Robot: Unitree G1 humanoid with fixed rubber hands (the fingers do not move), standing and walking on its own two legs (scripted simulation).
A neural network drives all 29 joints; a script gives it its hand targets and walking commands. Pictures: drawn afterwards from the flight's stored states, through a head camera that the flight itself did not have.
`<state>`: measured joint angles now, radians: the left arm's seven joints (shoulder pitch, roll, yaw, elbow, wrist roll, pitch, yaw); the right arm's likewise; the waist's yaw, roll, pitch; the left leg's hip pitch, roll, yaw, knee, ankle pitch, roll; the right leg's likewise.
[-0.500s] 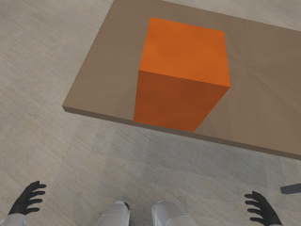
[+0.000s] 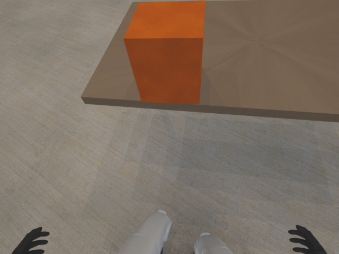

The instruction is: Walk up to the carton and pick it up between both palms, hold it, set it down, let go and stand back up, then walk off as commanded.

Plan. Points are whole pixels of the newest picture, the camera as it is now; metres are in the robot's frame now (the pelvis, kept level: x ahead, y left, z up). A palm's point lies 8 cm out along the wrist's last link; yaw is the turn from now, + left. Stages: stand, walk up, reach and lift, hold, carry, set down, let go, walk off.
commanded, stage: walk off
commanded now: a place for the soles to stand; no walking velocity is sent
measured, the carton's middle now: (170, 55) +0.70 +0.04 +0.04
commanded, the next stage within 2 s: stand in 1.96 s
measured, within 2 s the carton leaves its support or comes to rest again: neither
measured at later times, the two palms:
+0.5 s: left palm out of the picture +0.05 +0.31 -0.02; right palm out of the picture -0.02 -0.37 -0.05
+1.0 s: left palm out of the picture +0.04 +0.36 -0.03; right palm out of the picture +0.13 -0.32 -0.08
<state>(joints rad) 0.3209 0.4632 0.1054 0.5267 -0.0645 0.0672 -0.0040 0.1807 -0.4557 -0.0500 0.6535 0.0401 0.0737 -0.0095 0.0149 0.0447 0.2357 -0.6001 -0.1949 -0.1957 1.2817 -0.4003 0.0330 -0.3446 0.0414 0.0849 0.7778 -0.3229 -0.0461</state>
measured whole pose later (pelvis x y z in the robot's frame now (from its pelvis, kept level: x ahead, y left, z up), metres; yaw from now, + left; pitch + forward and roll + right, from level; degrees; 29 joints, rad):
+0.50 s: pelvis -0.07 -0.02 +0.02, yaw +4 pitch -5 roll -2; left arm 0.29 0.46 0.11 0.57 -0.06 -0.01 -0.02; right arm 0.41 -0.49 -0.08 0.72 0.04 -0.02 0.00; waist -0.04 0.02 0.05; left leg -0.06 0.00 -0.02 0.55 -0.42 0.06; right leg -0.48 0.06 0.05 1.08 -0.39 -0.02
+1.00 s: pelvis -0.01 -0.01 +0.00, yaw +6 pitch -1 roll -1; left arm 0.40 0.51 0.10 0.57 -0.06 -0.08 0.03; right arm 0.26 -0.49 -0.08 0.65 0.04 0.02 0.05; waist -0.01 0.07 0.07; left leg -0.43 0.05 -0.05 0.76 -0.40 0.05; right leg -0.32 -0.04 0.03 0.71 -0.37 0.02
